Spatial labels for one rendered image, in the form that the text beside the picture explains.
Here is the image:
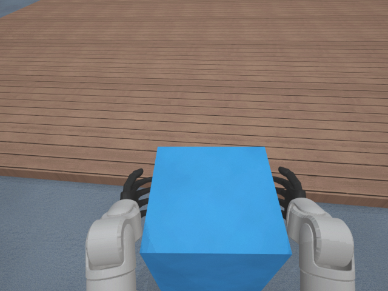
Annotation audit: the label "left robot forearm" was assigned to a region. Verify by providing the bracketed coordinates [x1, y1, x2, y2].
[85, 199, 142, 291]

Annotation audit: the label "robot left hand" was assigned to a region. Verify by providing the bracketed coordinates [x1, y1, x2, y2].
[120, 169, 152, 218]

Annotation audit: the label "right robot forearm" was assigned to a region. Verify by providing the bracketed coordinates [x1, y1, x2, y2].
[286, 198, 355, 291]

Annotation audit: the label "carton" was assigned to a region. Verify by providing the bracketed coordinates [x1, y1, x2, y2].
[139, 147, 292, 291]

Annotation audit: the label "robot right hand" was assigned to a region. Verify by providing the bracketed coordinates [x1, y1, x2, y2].
[272, 167, 306, 220]

